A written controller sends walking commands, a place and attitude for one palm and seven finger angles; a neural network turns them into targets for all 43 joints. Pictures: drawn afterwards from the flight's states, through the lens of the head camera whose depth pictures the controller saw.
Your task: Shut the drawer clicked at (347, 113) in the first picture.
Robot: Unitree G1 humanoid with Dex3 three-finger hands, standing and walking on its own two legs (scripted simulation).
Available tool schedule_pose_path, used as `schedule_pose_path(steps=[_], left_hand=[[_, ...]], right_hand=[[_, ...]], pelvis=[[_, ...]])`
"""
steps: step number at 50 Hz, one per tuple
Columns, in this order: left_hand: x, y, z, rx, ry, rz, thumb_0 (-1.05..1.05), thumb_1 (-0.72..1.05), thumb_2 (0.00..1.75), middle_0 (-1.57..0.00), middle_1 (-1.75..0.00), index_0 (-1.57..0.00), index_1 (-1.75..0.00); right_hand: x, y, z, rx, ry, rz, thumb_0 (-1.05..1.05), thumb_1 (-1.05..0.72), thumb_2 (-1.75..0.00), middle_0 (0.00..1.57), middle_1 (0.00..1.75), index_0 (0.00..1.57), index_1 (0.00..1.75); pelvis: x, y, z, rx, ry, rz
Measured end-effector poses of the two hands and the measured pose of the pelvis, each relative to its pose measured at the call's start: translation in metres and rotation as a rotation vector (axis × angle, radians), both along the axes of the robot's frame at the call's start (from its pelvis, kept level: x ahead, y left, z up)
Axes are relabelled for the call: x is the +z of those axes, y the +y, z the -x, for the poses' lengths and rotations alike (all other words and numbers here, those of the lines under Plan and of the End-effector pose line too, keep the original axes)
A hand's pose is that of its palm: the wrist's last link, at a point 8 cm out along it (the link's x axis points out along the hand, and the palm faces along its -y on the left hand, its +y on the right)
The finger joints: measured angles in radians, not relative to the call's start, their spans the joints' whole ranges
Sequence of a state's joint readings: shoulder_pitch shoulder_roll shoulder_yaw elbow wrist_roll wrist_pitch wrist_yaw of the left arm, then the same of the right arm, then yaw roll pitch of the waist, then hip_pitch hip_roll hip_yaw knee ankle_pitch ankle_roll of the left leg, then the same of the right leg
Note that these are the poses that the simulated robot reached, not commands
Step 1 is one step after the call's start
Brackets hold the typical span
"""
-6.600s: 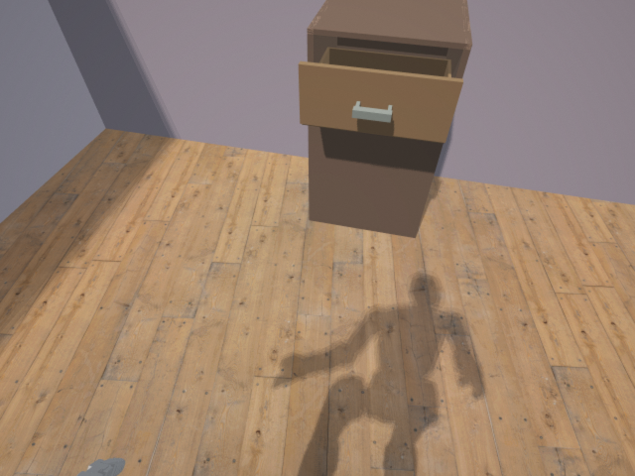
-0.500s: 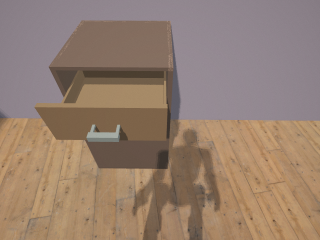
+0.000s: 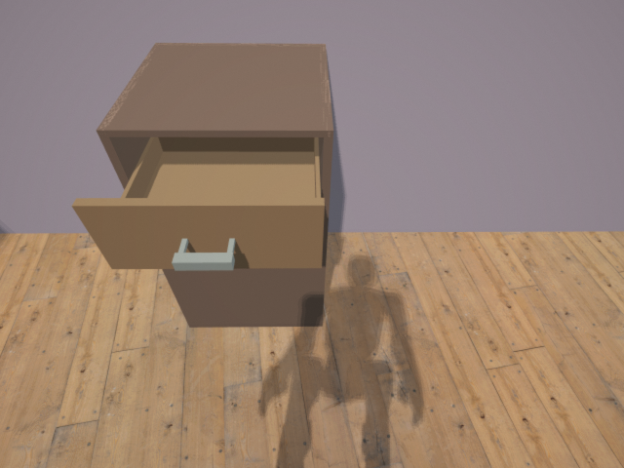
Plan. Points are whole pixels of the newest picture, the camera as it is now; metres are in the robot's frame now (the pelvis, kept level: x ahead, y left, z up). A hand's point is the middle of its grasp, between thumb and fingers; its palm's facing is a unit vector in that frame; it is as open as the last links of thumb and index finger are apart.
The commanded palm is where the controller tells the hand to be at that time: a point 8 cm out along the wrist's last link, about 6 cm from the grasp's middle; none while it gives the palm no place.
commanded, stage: look again from close up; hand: left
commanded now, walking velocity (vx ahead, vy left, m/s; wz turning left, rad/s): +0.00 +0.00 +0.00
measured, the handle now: (206, 252) +0.48 +0.23 -0.06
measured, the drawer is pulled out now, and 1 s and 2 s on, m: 0.20 0.20 0.20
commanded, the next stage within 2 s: shuffle to correct the standing spot in 0.44 s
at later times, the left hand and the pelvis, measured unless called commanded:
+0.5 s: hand out of the picture -0.03 +0.14 -0.17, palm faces +0.05 -0.98 -0.18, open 7.4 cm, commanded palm none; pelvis -0.01 -0.02 +0.00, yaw +0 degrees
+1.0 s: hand out of the picture +0.04 +0.17 -0.17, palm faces +0.07 -0.98 -0.19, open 7.4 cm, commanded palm none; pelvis +0.05 -0.01 -0.01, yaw +0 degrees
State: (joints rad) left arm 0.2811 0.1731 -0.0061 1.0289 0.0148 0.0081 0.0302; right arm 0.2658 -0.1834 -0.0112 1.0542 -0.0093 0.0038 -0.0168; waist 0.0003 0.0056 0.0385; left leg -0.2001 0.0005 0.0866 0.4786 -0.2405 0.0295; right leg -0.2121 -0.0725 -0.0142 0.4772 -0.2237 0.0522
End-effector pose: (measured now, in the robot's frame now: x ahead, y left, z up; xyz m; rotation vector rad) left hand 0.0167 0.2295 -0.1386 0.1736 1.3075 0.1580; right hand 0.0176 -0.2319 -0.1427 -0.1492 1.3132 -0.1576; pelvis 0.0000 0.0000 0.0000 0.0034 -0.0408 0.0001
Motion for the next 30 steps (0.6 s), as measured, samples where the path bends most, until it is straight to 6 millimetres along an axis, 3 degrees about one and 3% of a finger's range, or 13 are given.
schedule_pose_path(steps=[8,15,30], left_hand=[[0.0,-0.013,0.036,0.027,0.087,0.01,0.01,0.91,0.9,-0.2,-0.3,-0.2,-0.3],[0.0,-0.027,0.054,0.045,0.125,0.017,0.01,0.91,0.9,-0.2,-0.3,-0.2,-0.3],[-0.004,-0.046,0.045,0.047,0.086,0.044,0.01,0.91,0.9,-0.2,-0.3,-0.2,-0.3]], right_hand=[[-0.004,0.0,0.037,-0.024,0.097,-0.022,0.0,-0.91,-0.9,0.2,0.3,0.2,0.3],[-0.007,0.001,0.049,-0.035,0.125,-0.047,0.0,-0.91,-0.9,0.2,0.3,0.2,0.3],[-0.008,-0.001,0.045,-0.038,0.101,-0.058,0.0,-0.91,-0.9,0.2,0.3,0.2,0.3]], pelvis=[[0.002,-0.007,0.007,0.003,0.003,-0.002],[0.002,-0.014,0.011,0.001,0.007,-0.003],[0.001,-0.023,0.014,0.001,0.015,0.0]])
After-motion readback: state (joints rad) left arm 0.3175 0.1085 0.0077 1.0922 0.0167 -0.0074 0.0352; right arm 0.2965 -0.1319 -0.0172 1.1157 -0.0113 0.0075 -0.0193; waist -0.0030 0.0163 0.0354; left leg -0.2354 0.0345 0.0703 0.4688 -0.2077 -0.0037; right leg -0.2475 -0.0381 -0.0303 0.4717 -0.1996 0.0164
